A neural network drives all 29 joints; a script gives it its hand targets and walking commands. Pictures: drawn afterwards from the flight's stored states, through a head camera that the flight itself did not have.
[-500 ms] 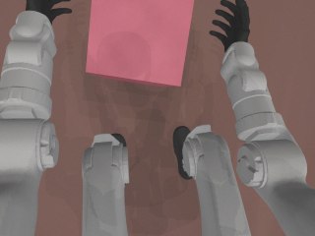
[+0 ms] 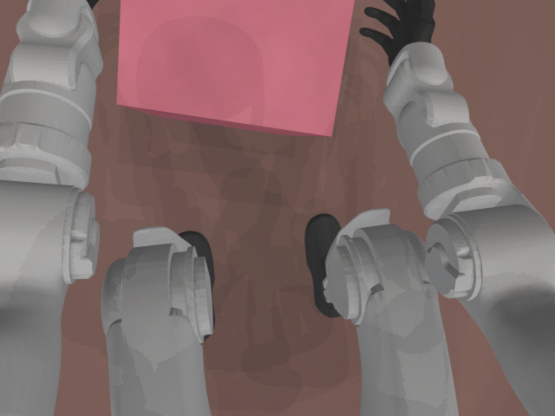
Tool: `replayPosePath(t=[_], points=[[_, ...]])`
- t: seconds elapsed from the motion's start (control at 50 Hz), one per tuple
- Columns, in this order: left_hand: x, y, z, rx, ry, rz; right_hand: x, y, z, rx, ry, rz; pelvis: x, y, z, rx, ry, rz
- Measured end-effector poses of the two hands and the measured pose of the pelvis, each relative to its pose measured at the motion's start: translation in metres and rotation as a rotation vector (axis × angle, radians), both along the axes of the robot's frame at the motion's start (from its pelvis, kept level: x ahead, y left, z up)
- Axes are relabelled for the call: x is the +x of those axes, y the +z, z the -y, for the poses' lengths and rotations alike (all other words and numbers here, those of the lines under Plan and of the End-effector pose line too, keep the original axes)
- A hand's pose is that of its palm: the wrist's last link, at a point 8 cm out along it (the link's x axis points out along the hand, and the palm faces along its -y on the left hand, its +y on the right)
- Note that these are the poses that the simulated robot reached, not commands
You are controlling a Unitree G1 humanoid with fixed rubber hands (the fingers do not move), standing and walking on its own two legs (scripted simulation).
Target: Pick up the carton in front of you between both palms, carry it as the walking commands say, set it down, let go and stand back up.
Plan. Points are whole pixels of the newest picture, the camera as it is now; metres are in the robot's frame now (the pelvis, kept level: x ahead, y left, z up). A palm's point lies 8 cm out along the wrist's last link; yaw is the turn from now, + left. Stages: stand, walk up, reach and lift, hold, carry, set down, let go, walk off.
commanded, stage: reach and lift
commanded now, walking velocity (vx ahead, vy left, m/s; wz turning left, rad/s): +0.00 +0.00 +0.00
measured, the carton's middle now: (236, 45) +0.52 +0.05 -0.25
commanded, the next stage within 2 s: none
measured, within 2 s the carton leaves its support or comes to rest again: leaves its support in 0.60 s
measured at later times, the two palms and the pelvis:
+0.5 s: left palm out of the picture +0.55 +0.19 -0.17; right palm (384, 34) +0.52 -0.11 -0.16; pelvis -0.01 +0.00 +0.00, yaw +1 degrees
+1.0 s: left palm out of the picture +0.49 +0.20 +0.00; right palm (476, 22) +0.49 -0.10 +0.00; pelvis -0.01 -0.01 +0.07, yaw +6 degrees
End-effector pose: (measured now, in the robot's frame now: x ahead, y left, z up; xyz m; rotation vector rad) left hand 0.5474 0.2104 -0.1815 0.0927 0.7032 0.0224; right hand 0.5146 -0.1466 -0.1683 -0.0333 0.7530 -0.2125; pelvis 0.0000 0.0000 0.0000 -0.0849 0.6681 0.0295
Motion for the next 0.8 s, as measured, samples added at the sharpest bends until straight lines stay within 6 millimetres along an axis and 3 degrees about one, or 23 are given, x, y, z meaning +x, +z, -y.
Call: replayPosePath(t=[0.2, 0.3, 0.48, 0.62, 0.7, 0.8], points=[[-0.007, 0.006, 0.009, -0.006, -0.014, -0.029, -0.004, 0.005, -0.013, 0.018, 0.017, -0.006, -0.006, 0.005, 0.001, 0.001, 0.008, -0.005], [-0.006, 0.006, 0.018, -0.008, -0.020, -0.031, 0.002, 0.006, -0.034, 0.041, 0.050, 0.004, -0.010, 0.007, 0.001, 0.002, 0.010, 0.001], [-0.001, 0.010, 0.020, 0.020, -0.033, -0.084, 0.006, 0.008, -0.035, 0.044, -0.001, -0.021, -0.006, 0.000, -0.002, 0.000, 0.009, 0.000], [-0.011, 0.011, 0.022, 0.013, -0.019, -0.082, 0.008, 0.021, -0.034, 0.043, -0.022, 0.003, 0.000, -0.003, -0.002, 0.008, 0.009, -0.021], [-0.021, 0.028, 0.020, 0.009, -0.001, -0.057, 0.000, 0.040, -0.037, 0.058, -0.043, 0.053, 0.001, 0.002, 0.000, 0.012, 0.025, -0.029], [-0.033, 0.079, 0.013, -0.005, 0.037, -0.010, -0.013, 0.082, -0.044, 0.074, -0.037, 0.102, -0.001, 0.016, 0.006, 0.020, 0.049, -0.022]])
